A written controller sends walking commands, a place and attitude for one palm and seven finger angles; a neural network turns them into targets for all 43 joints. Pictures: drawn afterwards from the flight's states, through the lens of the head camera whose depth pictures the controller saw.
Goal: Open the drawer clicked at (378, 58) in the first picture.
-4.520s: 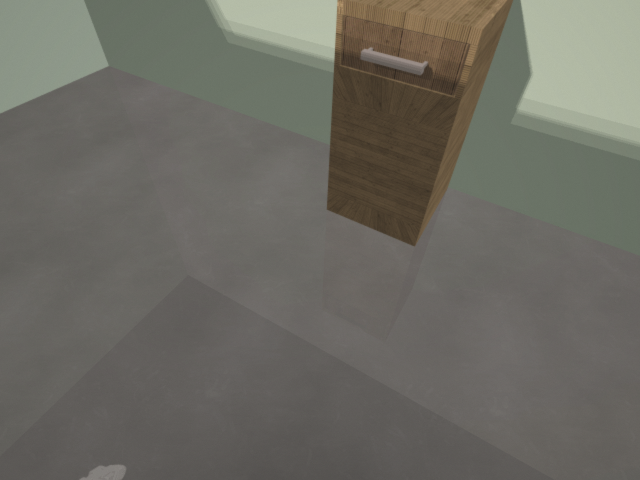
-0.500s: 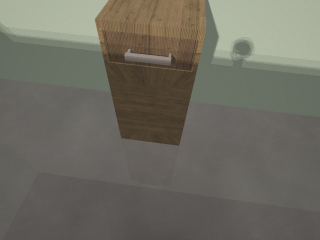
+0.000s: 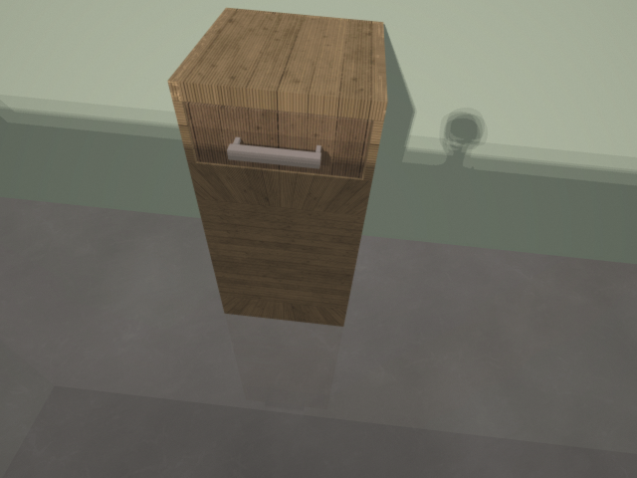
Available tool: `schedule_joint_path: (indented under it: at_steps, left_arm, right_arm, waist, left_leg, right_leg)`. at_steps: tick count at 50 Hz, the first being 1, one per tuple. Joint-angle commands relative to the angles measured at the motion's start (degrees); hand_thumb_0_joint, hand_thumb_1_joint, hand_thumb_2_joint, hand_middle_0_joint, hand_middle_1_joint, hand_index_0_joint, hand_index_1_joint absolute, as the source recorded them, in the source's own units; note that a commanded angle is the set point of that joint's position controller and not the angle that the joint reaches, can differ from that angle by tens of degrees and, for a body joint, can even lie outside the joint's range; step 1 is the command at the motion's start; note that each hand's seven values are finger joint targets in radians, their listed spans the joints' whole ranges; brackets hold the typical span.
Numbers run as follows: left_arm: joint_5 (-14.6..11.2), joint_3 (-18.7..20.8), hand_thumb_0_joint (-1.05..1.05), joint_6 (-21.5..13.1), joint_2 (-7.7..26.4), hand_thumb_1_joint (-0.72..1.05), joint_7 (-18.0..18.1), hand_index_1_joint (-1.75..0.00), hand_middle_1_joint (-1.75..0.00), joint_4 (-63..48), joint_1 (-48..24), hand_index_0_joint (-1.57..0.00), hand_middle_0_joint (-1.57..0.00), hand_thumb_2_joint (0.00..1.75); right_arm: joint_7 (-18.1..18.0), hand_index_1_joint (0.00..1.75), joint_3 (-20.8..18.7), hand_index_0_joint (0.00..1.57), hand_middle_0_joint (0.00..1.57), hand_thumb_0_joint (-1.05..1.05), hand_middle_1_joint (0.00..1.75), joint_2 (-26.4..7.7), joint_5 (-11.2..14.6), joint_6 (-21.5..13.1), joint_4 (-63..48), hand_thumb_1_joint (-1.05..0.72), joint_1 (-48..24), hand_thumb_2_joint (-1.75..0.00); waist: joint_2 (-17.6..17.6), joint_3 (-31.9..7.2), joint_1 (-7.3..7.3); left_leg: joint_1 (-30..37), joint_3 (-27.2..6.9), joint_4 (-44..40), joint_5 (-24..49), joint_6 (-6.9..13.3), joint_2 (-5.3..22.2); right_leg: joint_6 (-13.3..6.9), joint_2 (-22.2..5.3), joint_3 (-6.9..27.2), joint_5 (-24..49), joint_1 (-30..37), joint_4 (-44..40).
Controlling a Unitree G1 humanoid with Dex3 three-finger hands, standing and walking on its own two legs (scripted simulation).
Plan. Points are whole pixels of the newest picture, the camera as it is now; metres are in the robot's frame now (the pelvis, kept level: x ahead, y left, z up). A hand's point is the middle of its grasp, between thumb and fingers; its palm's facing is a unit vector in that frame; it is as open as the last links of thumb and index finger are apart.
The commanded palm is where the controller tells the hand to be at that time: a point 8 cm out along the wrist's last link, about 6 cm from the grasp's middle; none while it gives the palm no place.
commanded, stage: take the last steps up to it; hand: left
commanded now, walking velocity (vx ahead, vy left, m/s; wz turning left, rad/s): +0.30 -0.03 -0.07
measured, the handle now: (276, 150) +0.74 +0.15 -0.01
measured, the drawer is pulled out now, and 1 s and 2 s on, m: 0.00 0.00 0.00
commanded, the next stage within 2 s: come to a stop and stand still in 0.38 s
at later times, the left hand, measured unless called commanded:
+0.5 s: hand (236, 406) +0.26 +0.15 -0.17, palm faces -0.07 -0.97 -0.22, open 7.3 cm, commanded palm none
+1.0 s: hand (209, 412) +0.25 +0.19 -0.18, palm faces +0.05 -0.98 -0.21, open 7.3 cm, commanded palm none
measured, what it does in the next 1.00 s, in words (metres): walks ahead: left foot, then right foot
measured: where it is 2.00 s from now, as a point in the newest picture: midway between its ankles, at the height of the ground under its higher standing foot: outside the picture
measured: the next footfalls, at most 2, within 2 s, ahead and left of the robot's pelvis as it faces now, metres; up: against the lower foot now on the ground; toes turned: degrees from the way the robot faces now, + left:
left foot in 0.02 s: +0.09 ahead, +0.12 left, +0.00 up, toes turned +8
right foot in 0.48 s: +0.28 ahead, -0.14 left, +0.00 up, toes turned -11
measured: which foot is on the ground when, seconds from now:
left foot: up 0.00-0.00, down 0.02-0.48, up 0.50-0.90, down 0.92-1.00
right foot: down 0.00-0.04, up 0.06-0.46, down 0.48-0.92, up 0.94-1.00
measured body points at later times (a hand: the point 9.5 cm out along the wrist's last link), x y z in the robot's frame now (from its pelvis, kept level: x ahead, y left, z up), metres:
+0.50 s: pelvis +0.16 -0.03 -0.01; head +0.18 -0.05 +0.44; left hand +0.26 +0.20 -0.15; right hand +0.04 -0.22 -0.17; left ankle +0.06 +0.11 -0.73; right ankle +0.24 -0.14 -0.74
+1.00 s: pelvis +0.19 +0.00 +0.00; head +0.22 +0.02 +0.44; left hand +0.25 +0.24 -0.17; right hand +0.29 -0.25 -0.13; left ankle +0.20 +0.09 -0.74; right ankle +0.21 -0.13 -0.71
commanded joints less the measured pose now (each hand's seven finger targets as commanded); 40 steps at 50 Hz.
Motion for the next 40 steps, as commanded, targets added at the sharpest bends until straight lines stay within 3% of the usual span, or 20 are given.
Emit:
schedule_joint_path:
  at_steps: [1, 2, 3, 4, 5, 8, 11, 14, 19, 21, 22, 23, 24, 25, 26, 28, 30, 33, 37, 40]
  left_arm:
    - [-0.85, 0.89, 0.00, -1.02, 3.19, 0.90, -0.27, -0.30, -0.30, -3.85, -0.68, -0.20, -0.20, 0.90]
    - [-0.51, 0.82, 0.00, -1.22, 3.47, 0.90, -0.33, -0.30, -0.30, -5.95, -2.80, -0.20, -0.20, 0.90]
    - [0.00, 1.05, 0.00, -0.73, 4.57, 0.90, -0.12, -0.30, -0.30, -5.89, -5.65, -0.20, -0.20, 0.90]
    - [0.01, 1.06, 0.00, -0.72, 4.66, 0.90, -0.49, -0.30, -0.30, -5.71, -6.37, -0.20, -0.20, 0.90]
    - [0.27, 1.25, 0.00, -0.70, 3.74, 0.90, -0.97, -0.30, -0.30, -4.92, -5.93, -0.20, -0.20, 0.90]
    - [0.41, 1.09, 0.00, 0.28, 1.40, 0.90, -1.20, -0.30, -0.30, -3.18, -1.73, -0.20, -0.20, 0.90]
    - [0.28, 1.20, 0.00, 0.75, 0.90, 0.90, -1.10, -0.30, -0.30, -3.60, -2.38, -0.20, -0.20, 0.90]
    - [0.11, 1.06, 0.00, 0.76, 0.97, 0.90, -1.05, -0.30, -0.30, -5.33, -7.42, -0.20, -0.20, 0.90]
    - [0.01, 0.99, 0.00, 0.07, 0.73, 0.90, -0.89, -0.30, -0.30, -6.86, -12.41, -0.20, -0.20, 0.90]
    - [0.09, 1.32, 0.00, -0.52, 1.48, 0.90, -0.83, -0.30, -0.30, -5.52, -8.32, -0.20, -0.20, 0.90]
    - [0.25, 1.65, 0.00, -1.09, 3.07, 0.90, -0.67, -0.30, -0.30, -3.68, -3.29, -0.20, -0.20, 0.90]
    - [0.43, 2.41, 0.00, -1.89, 6.75, 0.90, -0.20, -0.30, -0.30, -1.49, 3.22, -0.20, -0.20, 0.90]
    - [0.23, 3.55, 0.00, -2.18, 12.47, 0.90, 0.55, -0.30, -0.30, -0.69, 8.04, -0.20, -0.20, 0.90]
    - [-0.74, 3.37, 0.00, -2.06, 13.16, 0.90, 0.89, -0.30, -0.30, -1.11, 7.81, -0.20, -0.20, 0.90]
    - [-0.68, 2.66, 0.00, -1.76, 10.73, 0.90, 1.40, -0.30, -0.30, -2.59, 1.11, -0.20, -0.20, 0.90]
    - [-0.38, 1.23, 0.00, -1.20, 6.52, 0.90, 2.23, -0.30, -0.30, -4.92, -7.97, -0.20, -0.20, 0.90]
    - [-0.04, 1.25, 0.00, -0.29, 6.54, 0.90, 2.83, -0.30, -0.30, -6.07, -10.51, -0.20, -0.20, 0.90]
    - [-0.07, 1.92, 0.00, 0.67, 7.40, 0.90, 2.92, -0.30, -0.30, -6.41, -8.78, -0.20, -0.20, 0.90]
    - [0.18, 2.63, 0.00, 1.38, 9.28, 0.90, 3.01, -0.30, -0.30, -8.12, -10.09, -0.20, -0.20, 0.90]
    - [0.56, 3.00, 0.00, 1.69, 10.27, 0.90, 2.99, -0.30, -0.30, -9.02, -10.92, -0.20, -0.20, 0.90]
  right_arm:
    - [-1.65, 0.30, -2.24, 0.20, 0.20, 0.00, 0.30, -11.51, -0.48, -2.84, 1.85, -0.90, 16.29, -0.90]
    - [-1.82, 0.30, -2.61, 0.20, 0.20, 0.00, 0.30, -14.50, -0.43, -2.31, 2.03, -0.90, 19.88, -0.90]
    - [-2.32, 0.30, -2.18, 0.20, 0.20, 0.00, 0.30, -12.45, -0.17, -2.18, 2.15, -0.90, 17.45, -0.90]
    - [-2.44, 0.30, -1.50, 0.20, 0.20, 0.00, 0.30, -10.18, 0.21, -2.24, 0.92, -0.90, 13.64, -0.90]
    - [-2.48, 0.30, -0.87, 0.20, 0.20, 0.00, 0.30, -7.64, 0.18, -2.65, 0.08, -0.90, 10.54, -0.90]
    - [-2.70, 0.30, 0.08, 0.20, 0.20, 0.00, 0.30, -4.75, 0.56, -3.74, 0.31, -0.90, 8.17, -0.90]
    - [-2.78, 0.30, -0.09, 0.20, 0.20, 0.00, 0.30, -4.38, 0.76, -4.11, 1.59, -0.90, 9.95, -0.90]
    - [-2.62, 0.30, -0.46, 0.20, 0.20, 0.00, 0.30, -4.11, 0.56, -3.82, 2.84, -0.90, 11.98, -0.90]
    - [-2.47, 0.30, -1.09, 0.20, 0.20, 0.00, 0.30, -4.60, -0.04, -2.93, 4.57, -0.90, 13.92, -0.90]
    - [-2.52, 0.30, -1.10, 0.20, 0.20, 0.00, 0.30, -4.70, 0.04, -2.53, 4.67, -0.90, 12.68, -0.90]
    - [-2.36, 0.30, -0.88, 0.20, 0.20, 0.00, 0.30, -4.30, 0.35, -2.54, 4.97, -0.90, 12.88, -0.90]
    - [-1.94, 0.30, -0.64, 0.20, 0.20, 0.00, 0.30, -2.65, 0.92, -2.79, 4.95, -0.90, 13.42, -0.90]
    - [-1.56, 0.30, 0.27, 0.20, 0.20, 0.00, 0.30, 1.07, 1.39, -2.75, 3.45, -0.90, 15.45, -0.90]
    - [-2.08, 0.30, 0.22, 0.20, 0.20, 0.00, 0.30, -1.30, 1.46, -1.82, 2.83, -0.90, 13.50, -0.90]
    - [-2.40, 0.30, 0.08, 0.20, 0.20, 0.00, 0.30, -0.30, 1.39, -1.35, 3.02, -0.90, 11.25, -0.90]
    - [-2.79, 0.30, 0.63, 0.20, 0.20, 0.00, 0.30, 1.25, 1.40, -0.05, 4.47, -0.90, 11.16, -0.90]
    - [-2.73, 0.30, 0.69, 0.20, 0.20, 0.00, 0.30, 2.61, 1.73, 1.50, 4.70, -0.90, 12.23, -0.90]
    - [-2.44, 0.30, -0.12, 0.20, 0.20, 0.00, 0.30, 0.71, 1.12, 2.94, 2.67, -0.90, 9.12, -0.90]
    - [-1.92, 0.30, -0.94, 0.20, 0.20, 0.00, 0.30, -1.48, 0.96, 3.47, -0.82, -0.90, 4.62, -0.90]
    - [-1.76, 0.30, -0.93, 0.20, 0.20, 0.00, 0.30, -1.87, 1.10, 3.02, -2.76, -0.90, 2.39, -0.90]
  waist:
    - [17.30, 0.19, -7.64]
    - [19.84, -0.40, -8.21]
    - [15.19, 2.04, -7.94]
    - [9.23, 4.88, -6.06]
    - [6.81, 6.75, -4.73]
    - [6.82, 5.94, -1.38]
    - [5.77, 4.80, -1.01]
    - [6.25, 6.53, -2.10]
    - [8.23, 6.81, -3.47]
    - [6.20, 4.50, -1.05]
    - [3.15, 1.39, 1.20]
    - [-2.81, -3.06, 4.03]
    - [-16.88, -6.87, 4.12]
    - [-12.93, -8.18, 4.40]
    - [-10.09, -4.58, 2.56]
    - [-3.59, -0.53, -1.10]
    - [-3.33, -1.20, -2.29]
    - [-6.13, -1.83, -0.77]
    - [-7.44, -2.81, -0.43]
    - [-8.23, -3.91, -0.41]
  left_leg:
    - [27.01, -19.36, -18.69, -7.97, 6.86, 13.82]
    - [25.40, -31.57, -26.68, -15.10, 11.20, 21.74]
    - [19.84, -31.89, -29.43, -20.16, 11.37, 21.73]
    - [15.91, -28.75, -29.29, -19.77, 11.38, 20.25]
    - [12.46, -22.63, -29.73, -15.46, 10.30, 17.67]
    - [9.16, -10.22, -29.21, -0.43, 8.95, 12.20]
    - [13.12, -6.47, -28.72, 9.18, 10.03, 11.35]
    - [13.62, -4.85, -28.03, 12.84, 10.80, 11.68]
    - [13.99, -3.82, -22.86, 17.54, 10.24, 12.07]
    - [12.04, -2.49, -16.92, 17.67, 8.50, 10.79]
    - [10.73, -0.26, -9.99, 18.85, 6.79, 7.95]
    - [3.11, 2.45, 1.60, 13.42, 4.65, 5.02]
    - [-8.28, 5.46, 17.44, -12.27, 2.38, -2.53]
    - [-7.66, -1.25, 25.56, -19.23, 2.69, -1.89]
    - [-6.52, -4.55, 27.57, -15.77, 2.43, -0.13]
    - [-1.48, -5.98, 22.78, -11.29, 1.32, 1.78]
    - [1.36, -4.64, 16.83, -10.05, 0.70, 0.29]
    - [-1.06, -3.83, 16.83, -8.43, -0.24, -1.77]
    - [-2.87, -4.73, 17.06, -7.90, -0.73, -2.27]
    - [-0.75, -4.68, 10.42, -8.25, -0.52, -2.43]
  right_leg:
    - [-2.25, -1.95, 0.34, -4.82, -27.66, 20.16]
    - [-1.49, 0.36, -1.03, -13.65, -32.26, 33.32]
    - [-1.88, -2.43, 2.56, -10.92, -33.64, 41.40]
    - [-1.96, -4.84, 3.38, -6.00, -34.98, 44.22]
    - [-1.44, -6.40, 3.39, -1.94, -33.72, 44.07]
    - [0.25, -7.08, 1.66, 3.95, -28.44, 39.57]
    - [1.52, -7.67, 0.61, 6.80, -30.07, 34.99]
    - [2.09, -8.36, -0.80, 7.03, -29.40, 26.15]
    - [1.12, -6.04, -3.73, 5.64, -22.97, 14.17]
    - [0.31, -3.99, -5.36, 8.60, -13.53, 7.71]
    - [-0.12, -3.00, -5.92, 11.36, -5.40, 3.70]
    - [-2.52, -9.65, 1.71, 12.47, 6.36, 2.15]
    - [-8.00, -23.50, 20.14, 18.04, 14.55, -3.88]
    - [-11.01, -26.81, 23.47, 22.11, 9.09, -7.63]
    - [-11.04, -25.69, 19.92, 26.82, 1.07, -8.12]
    - [-10.01, -22.49, 10.50, 35.53, -9.20, -6.72]
    - [-9.39, -20.36, 4.64, 39.72, -11.57, -5.08]
    - [-9.95, -20.67, 5.40, 40.08, -9.54, -4.86]
    - [-10.58, -21.34, 5.44, 40.28, -8.16, -3.97]
    - [-10.60, -21.20, 5.99, 38.49, -6.96, -2.63]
